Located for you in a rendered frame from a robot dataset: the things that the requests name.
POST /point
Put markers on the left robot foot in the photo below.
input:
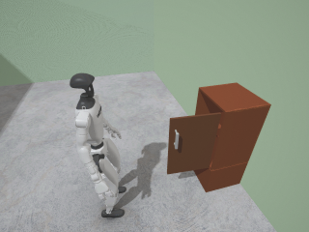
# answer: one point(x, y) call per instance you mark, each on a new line
point(121, 189)

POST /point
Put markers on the handle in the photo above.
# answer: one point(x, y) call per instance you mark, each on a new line
point(176, 143)

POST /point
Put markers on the right robot hand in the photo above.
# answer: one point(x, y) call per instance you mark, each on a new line
point(101, 188)

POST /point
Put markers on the cupboard door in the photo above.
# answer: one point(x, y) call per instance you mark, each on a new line
point(197, 135)

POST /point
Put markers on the humanoid robot torso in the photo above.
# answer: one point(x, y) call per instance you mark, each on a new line
point(96, 130)

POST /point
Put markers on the robot left forearm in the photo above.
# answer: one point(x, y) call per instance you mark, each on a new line
point(106, 125)

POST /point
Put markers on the robot right forearm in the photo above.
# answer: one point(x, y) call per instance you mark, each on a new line
point(90, 165)

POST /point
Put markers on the left robot hand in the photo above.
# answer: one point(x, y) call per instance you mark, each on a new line
point(114, 130)

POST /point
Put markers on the robot right upper arm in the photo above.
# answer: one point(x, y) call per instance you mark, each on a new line
point(82, 123)

